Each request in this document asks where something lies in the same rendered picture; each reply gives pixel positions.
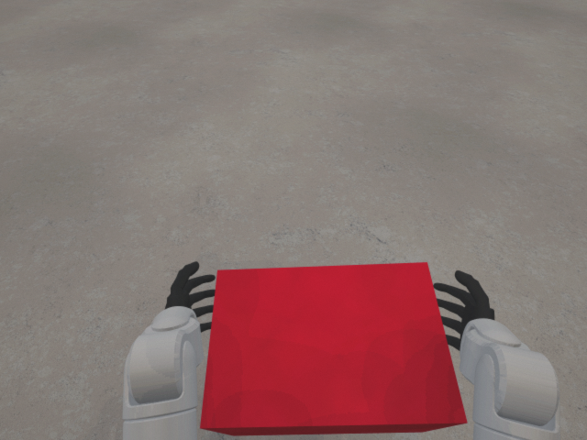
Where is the left robot hand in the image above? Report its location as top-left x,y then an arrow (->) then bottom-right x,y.
165,261 -> 216,333

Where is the right robot forearm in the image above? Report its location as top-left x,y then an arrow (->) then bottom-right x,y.
460,318 -> 560,440

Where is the right robot hand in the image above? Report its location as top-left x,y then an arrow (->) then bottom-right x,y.
433,270 -> 494,351

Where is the carton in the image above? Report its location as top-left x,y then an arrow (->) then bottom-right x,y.
200,262 -> 467,435

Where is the left robot forearm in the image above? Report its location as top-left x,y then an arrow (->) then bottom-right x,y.
122,306 -> 204,440

